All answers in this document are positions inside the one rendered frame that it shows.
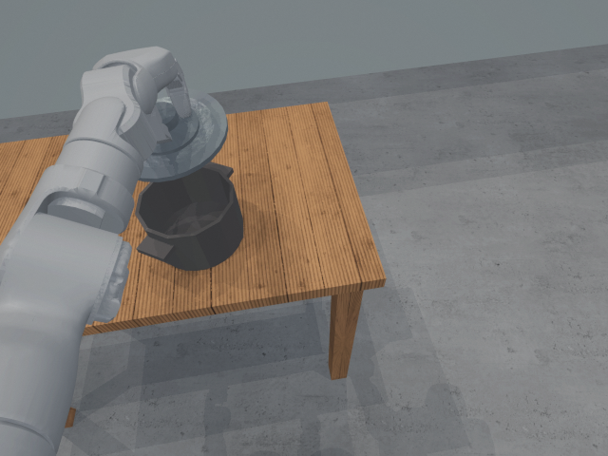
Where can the robot left hand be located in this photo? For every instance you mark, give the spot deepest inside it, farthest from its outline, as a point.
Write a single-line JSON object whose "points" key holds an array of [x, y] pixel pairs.
{"points": [[167, 73]]}

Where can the table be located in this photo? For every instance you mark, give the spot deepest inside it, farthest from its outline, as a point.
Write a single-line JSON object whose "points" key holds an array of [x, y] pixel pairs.
{"points": [[305, 232]]}

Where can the robot left forearm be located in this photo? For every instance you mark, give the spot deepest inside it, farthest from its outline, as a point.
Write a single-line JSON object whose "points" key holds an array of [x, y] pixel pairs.
{"points": [[95, 176]]}

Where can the knob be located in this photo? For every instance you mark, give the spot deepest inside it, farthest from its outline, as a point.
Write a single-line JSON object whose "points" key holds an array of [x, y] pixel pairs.
{"points": [[168, 114]]}

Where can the lid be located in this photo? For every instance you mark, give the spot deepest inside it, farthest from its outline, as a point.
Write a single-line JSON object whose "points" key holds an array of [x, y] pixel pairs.
{"points": [[196, 140]]}

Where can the pot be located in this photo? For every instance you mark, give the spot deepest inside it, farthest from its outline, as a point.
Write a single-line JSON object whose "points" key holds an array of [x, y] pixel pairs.
{"points": [[193, 223]]}

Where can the robot left upper arm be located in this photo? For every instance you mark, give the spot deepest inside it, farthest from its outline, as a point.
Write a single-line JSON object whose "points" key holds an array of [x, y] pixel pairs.
{"points": [[61, 276]]}

